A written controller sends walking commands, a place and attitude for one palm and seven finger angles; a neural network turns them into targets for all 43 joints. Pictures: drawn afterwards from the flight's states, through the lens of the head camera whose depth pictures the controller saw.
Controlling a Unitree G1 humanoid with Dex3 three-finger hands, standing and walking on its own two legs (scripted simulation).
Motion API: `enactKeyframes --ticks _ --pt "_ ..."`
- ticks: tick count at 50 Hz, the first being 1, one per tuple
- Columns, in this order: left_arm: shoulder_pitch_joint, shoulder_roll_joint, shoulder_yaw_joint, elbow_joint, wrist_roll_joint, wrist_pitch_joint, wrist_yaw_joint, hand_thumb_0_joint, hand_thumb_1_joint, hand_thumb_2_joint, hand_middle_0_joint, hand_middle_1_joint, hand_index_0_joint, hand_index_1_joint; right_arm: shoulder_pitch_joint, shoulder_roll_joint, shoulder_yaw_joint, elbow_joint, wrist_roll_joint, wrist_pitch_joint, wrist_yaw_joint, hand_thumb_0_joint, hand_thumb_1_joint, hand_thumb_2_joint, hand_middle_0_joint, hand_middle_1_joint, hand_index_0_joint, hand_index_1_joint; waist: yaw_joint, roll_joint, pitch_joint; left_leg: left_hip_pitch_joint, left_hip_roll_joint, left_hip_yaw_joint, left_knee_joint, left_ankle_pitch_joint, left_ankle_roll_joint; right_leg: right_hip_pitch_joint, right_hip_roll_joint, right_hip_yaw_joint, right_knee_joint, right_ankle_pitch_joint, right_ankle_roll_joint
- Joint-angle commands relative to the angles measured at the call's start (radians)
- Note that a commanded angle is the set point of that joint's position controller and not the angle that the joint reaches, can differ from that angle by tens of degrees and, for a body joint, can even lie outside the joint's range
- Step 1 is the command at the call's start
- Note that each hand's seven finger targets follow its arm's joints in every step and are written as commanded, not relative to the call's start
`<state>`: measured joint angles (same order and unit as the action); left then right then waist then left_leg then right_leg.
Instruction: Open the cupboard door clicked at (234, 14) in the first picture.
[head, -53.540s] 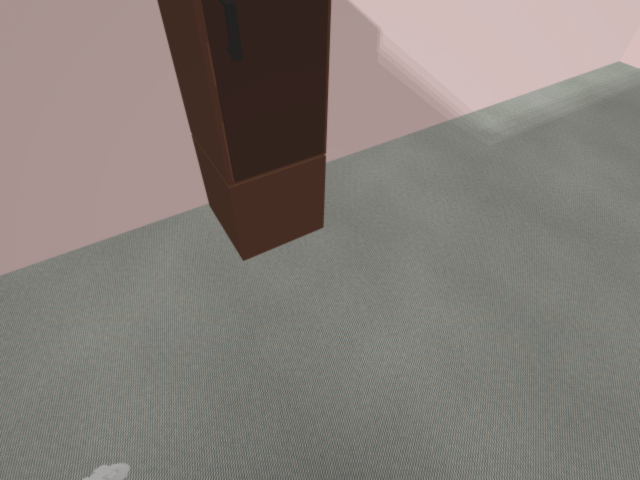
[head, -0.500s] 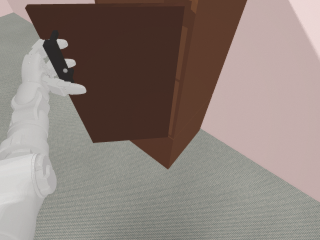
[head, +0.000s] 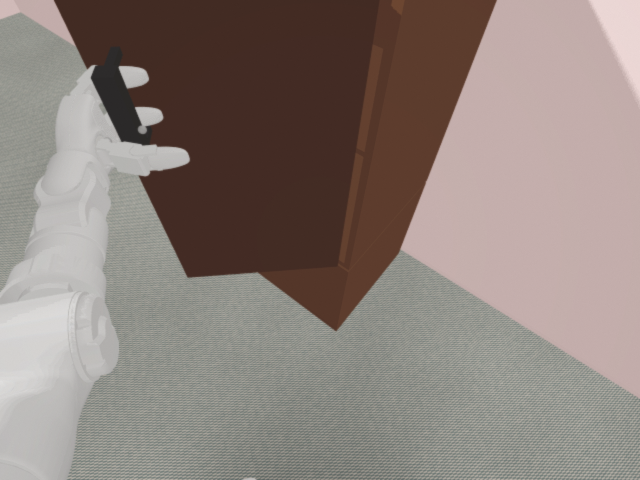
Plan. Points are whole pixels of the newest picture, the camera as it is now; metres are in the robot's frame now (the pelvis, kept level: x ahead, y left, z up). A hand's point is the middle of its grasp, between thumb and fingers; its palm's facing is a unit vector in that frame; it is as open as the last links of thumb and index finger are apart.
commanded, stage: close the thumb around the handle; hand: left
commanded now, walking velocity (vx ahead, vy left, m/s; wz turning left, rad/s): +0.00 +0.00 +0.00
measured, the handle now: (129, 108) +0.54 +0.21 +0.15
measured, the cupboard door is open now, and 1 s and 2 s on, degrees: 44 52 91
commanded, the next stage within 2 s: pull the door open along its arc in 0.50 s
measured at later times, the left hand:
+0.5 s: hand (144, 125) +0.51 +0.18 +0.15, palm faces +0.05 -1.00 +0.01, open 5.5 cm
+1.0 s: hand (148, 152) +0.46 +0.17 +0.15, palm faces +0.01 -1.00 +0.01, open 5.6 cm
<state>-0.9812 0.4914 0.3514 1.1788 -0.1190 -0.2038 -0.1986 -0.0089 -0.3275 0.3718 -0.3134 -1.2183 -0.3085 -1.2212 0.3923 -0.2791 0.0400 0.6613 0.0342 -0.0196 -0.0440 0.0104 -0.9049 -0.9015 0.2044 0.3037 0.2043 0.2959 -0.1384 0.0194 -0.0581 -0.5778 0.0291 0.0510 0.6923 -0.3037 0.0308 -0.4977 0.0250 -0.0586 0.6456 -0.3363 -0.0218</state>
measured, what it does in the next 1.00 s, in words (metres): stands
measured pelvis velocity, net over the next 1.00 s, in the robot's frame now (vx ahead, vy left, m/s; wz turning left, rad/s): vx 0.03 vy -0.01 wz -0.04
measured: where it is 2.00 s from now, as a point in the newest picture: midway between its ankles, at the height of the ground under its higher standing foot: outside the picture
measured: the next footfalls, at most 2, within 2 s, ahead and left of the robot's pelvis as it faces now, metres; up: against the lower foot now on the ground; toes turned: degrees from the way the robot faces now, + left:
none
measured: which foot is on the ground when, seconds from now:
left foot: down 0.00-1.00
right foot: down 0.00-1.00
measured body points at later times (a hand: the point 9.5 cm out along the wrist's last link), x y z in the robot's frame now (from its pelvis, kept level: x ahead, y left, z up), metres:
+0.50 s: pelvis +0.01 +0.00 +0.00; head +0.08 +0.00 +0.44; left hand +0.50 +0.24 +0.16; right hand +0.02 -0.27 -0.11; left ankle +0.02 +0.10 -0.72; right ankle -0.01 -0.11 -0.72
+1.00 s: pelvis +0.03 -0.01 +0.01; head +0.05 -0.01 +0.46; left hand +0.46 +0.23 +0.16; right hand +0.08 -0.27 -0.11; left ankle +0.02 +0.10 -0.72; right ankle -0.01 -0.11 -0.72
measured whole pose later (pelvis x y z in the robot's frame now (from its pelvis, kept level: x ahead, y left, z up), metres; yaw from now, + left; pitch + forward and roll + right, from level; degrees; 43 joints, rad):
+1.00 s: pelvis +0.03 -0.01 +0.01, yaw -2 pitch +8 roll -1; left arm -0.58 0.37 0.33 0.71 -0.21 -0.10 -0.20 0.01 0.74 0.76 -0.40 -1.35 -0.39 -1.35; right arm 0.39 -0.28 0.01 0.61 0.06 0.02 -0.02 0.01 -0.91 -0.90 0.20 0.30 0.20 0.30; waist -0.08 0.04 -0.10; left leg -0.44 0.04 0.09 0.62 -0.32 0.02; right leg -0.38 0.04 -0.02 0.58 -0.35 -0.03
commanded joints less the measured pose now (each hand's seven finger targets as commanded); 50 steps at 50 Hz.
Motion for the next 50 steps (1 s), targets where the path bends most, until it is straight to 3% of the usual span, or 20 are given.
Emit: enactKeyframes --ticks 1,4,8,9,12,15,19,20,22,23,26,29,30,31,33,35,38,43,46,50 --pt "-0.523 0.270 0.038 -0.235 0.000 -0.086 0.010 0.000 0.116 0.564 -0.344 -1.266 -0.344 -1.266 0.119 -0.174 -0.065 -0.065 -0.007 -0.032 -0.009 0.000 -0.900 -0.900 0.200 0.300 0.200 0.300 -0.001 0.074 -0.389 0.341 -0.011 -0.094 -0.046 0.258 0.010 0.002 0.018 0.038 -0.073 0.274 0.007" --pt "-0.497 0.285 0.060 -0.251 -0.008 -0.102 0.008 0.000 0.284 0.636 -0.356 -1.284 -0.356 -1.284 0.126 -0.175 -0.068 -0.065 -0.009 -0.033 -0.007 0.000 -0.900 -0.900 0.200 0.300 0.200 0.300 0.004 0.050 -0.436 0.355 -0.010 -0.086 -0.034 0.309 0.013 0.033 0.023 0.040 -0.065 0.328 0.009" --pt "-0.504 0.243 0.026 -0.287 -0.013 -0.106 -0.005 0.000 0.508 0.732 -0.372 -1.308 -0.372 -1.308 0.128 -0.170 -0.071 -0.068 -0.006 -0.029 -0.007 0.000 -0.900 -0.900 0.200 0.300 0.200 0.300 -0.002 0.089 -0.431 0.380 -0.009 -0.086 -0.027 0.340 0.012 0.019 0.026 0.034 -0.063 0.338 0.005" --pt "-0.495 0.252 0.035 -0.291 -0.010 -0.105 -0.003 0.000 0.564 0.756 -0.376 -1.314 -0.376 -1.314 0.127 -0.171 -0.071 -0.063 -0.007 -0.028 -0.005 0.000 -0.900 -0.900 0.200 0.300 0.200 0.300 0.008 0.108 -0.440 0.395 -0.006 -0.091 -0.030 0.349 0.008 0.011 0.027 0.033 -0.062 0.337 0.005" --pt "-0.467 0.201 -0.001 -0.251 -0.014 -0.078 -0.004 0.000 0.732 0.828 -0.388 -1.332 -0.388 -1.332 0.126 -0.169 -0.072 -0.060 -0.004 -0.023 -0.004 0.000 -0.900 -0.900 0.200 0.300 0.200 0.300 -0.009 0.080 -0.366 0.366 -0.002 -0.088 -0.037 0.317 0.008 -0.020 0.028 0.027 -0.073 0.308 0.007" --pt "-0.473 0.235 0.016 -0.210 -0.011 -0.052 0.002 0.000 0.900 0.900 -0.400 -1.350 -0.400 -1.350 0.135 -0.177 -0.070 -0.056 -0.004 -0.017 -0.008 0.000 -0.900 -0.900 0.200 0.300 0.200 0.300 -0.011 0.049 -0.325 0.316 -0.005 -0.088 -0.049 0.270 0.012 -0.014 0.025 0.028 -0.080 0.284 0.007" --pt "-0.491 0.281 0.056 -0.248 -0.008 -0.064 0.009 0.000 0.900 0.900 -0.400 -1.350 -0.400 -1.350 0.142 -0.175 -0.071 -0.061 -0.009 -0.020 -0.007 0.000 -0.900 -0.900 0.200 0.300 0.200 0.300 -0.001 0.061 -0.411 0.343 -0.012 -0.084 -0.036 0.312 0.016 0.028 0.023 0.039 -0.072 0.331 0.009" --pt "-0.463 0.267 0.045 -0.236 -0.006 -0.065 0.004 0.000 0.900 0.900 -0.400 -1.350 -0.400 -1.350 0.140 -0.171 -0.072 -0.064 -0.006 -0.019 -0.007 0.000 -0.900 -0.900 0.200 0.300 0.200 0.300 0.004 0.057 -0.407 0.337 -0.011 -0.080 -0.035 0.320 0.014 0.035 0.023 0.039 -0.070 0.342 0.008" --pt "-0.478 0.229 0.016 -0.240 -0.009 -0.064 -0.001 0.000 0.900 0.900 -0.400 -1.350 -0.400 -1.350 0.135 -0.168 -0.070 -0.066 -0.007 -0.019 -0.005 0.000 -0.900 -0.900 0.200 0.300 0.200 0.300 -0.011 0.047 -0.387 0.335 -0.010 -0.078 -0.035 0.303 0.016 0.018 0.023 0.037 -0.075 0.332 0.012" --pt "-0.477 0.238 0.026 -0.224 -0.013 -0.067 -0.001 0.000 0.900 0.900 -0.400 -1.350 -0.400 -1.350 0.141 -0.169 -0.070 -0.065 -0.007 -0.018 -0.007 0.000 -0.900 -0.900 0.200 0.300 0.200 0.300 -0.009 0.033 -0.369 0.317 -0.013 -0.078 -0.031 0.309 0.019 0.028 0.023 0.036 -0.073 0.340 0.009" --pt "-0.452 0.298 0.071 -0.234 -0.012 -0.065 -0.002 0.000 0.900 0.900 -0.400 -1.350 -0.400 -1.350 0.134 -0.174 -0.070 -0.074 -0.005 -0.014 -0.008 0.000 -0.900 -0.900 0.200 0.300 0.200 0.300 0.008 0.041 -0.401 0.305 -0.016 -0.068 -0.036 0.303 0.019 0.067 0.020 0.048 -0.074 0.364 0.011" --pt "-0.439 0.281 0.064 -0.271 -0.021 -0.074 -0.014 0.000 0.900 0.900 -0.400 -1.350 -0.400 -1.350 0.121 -0.168 -0.068 -0.085 -0.003 -0.011 -0.007 0.000 -0.900 -0.900 0.200 0.300 0.200 0.300 0.018 0.077 -0.423 0.332 -0.019 -0.062 -0.029 0.341 0.018 0.081 0.022 0.047 -0.067 0.405 0.009" --pt "-0.412 0.291 0.076 -0.260 -0.024 -0.072 -0.016 0.000 0.900 0.900 -0.400 -1.350 -0.400 -1.350 0.120 -0.168 -0.069 -0.086 -0.003 -0.010 -0.007 0.000 -0.900 -0.900 0.200 0.300 0.200 0.300 0.023 0.059 -0.419 0.322 -0.018 -0.060 -0.030 0.334 0.018 0.090 0.022 0.046 -0.068 0.404 0.009" --pt "-0.475 0.239 0.021 -0.274 -0.028 -0.069 -0.017 0.000 0.900 0.900 -0.400 -1.350 -0.400 -1.350 0.112 -0.164 -0.064 -0.084 -0.001 -0.010 -0.007 0.000 -0.900 -0.900 0.200 0.300 0.200 0.300 -0.007 0.062 -0.387 0.317 -0.018 -0.058 -0.032 0.322 0.021 0.072 0.022 0.048 -0.077 0.403 0.013" --pt "-0.433 0.218 0.025 -0.289 -0.037 -0.073 -0.017 0.000 0.900 0.900 -0.400 -1.350 -0.400 -1.350 0.116 -0.162 -0.070 -0.089 -0.003 -0.011 -0.004 0.000 -0.900 -0.900 0.200 0.300 0.200 0.300 0.008 0.044 -0.396 0.324 -0.020 -0.060 -0.030 0.338 0.022 0.087 0.024 0.041 -0.072 0.411 0.009" --pt "-0.387 0.251 0.054 -0.342 -0.037 -0.078 -0.014 0.000 0.900 0.900 -0.400 -1.350 -0.400 -1.350 0.106 -0.166 -0.074 -0.096 -0.002 -0.009 -0.002 0.000 -0.900 -0.900 0.200 0.300 0.200 0.300 0.032 0.095 -0.456 0.374 -0.017 -0.062 -0.027 0.391 0.016 0.098 0.024 0.044 -0.063 0.444 0.006" --pt "-0.274 0.197 0.033 -0.368 -0.057 -0.067 -0.020 0.000 0.900 0.900 -0.400 -1.350 -0.400 -1.350 0.091 -0.160 -0.073 -0.112 0.003 -0.007 0.001 0.000 -0.900 -0.900 0.200 0.300 0.200 0.300 0.050 0.076 -0.437 0.372 -0.017 -0.057 -0.031 0.423 0.017 0.120 0.025 0.036 -0.065 0.464 0.002" --pt "-0.086 0.165 0.043 -0.529 -0.096 -0.022 -0.024 0.000 0.900 0.900 -0.400 -1.350 -0.400 -1.350 0.045 -0.156 -0.080 -0.154 0.015 -0.004 0.006 0.000 -0.900 -0.900 0.200 0.300 0.200 0.300 0.093 0.026 -0.451 0.378 -0.019 -0.037 -0.050 0.487 0.024 0.218 0.023 0.037 -0.068 0.560 0.004" --pt "0.057 0.121 0.032 -0.666 -0.117 0.020 -0.020 0.000 0.900 0.900 -0.400 -1.350 -0.400 -1.350 0.000 -0.142 -0.082 -0.181 0.024 -0.009 0.012 0.000 -0.900 -0.900 0.200 0.300 0.200 0.300 0.123 0.009 -0.423 0.387 -0.016 -0.029 -0.070 0.524 0.024 0.254 0.019 0.037 -0.077 0.604 0.007" --pt "0.247 0.048 0.006 -0.822 -0.139 0.079 -0.004 0.000 0.900 0.900 -0.400 -1.350 -0.400 -1.350 -0.063 -0.128 -0.079 -0.210 0.032 -0.020 0.018 0.000 -0.900 -0.900 0.200 0.300 0.200 0.300 0.142 -0.023 -0.352 0.385 -0.017 -0.016 -0.095 0.509 0.025 0.282 0.012 0.032 -0.093 0.627 0.012"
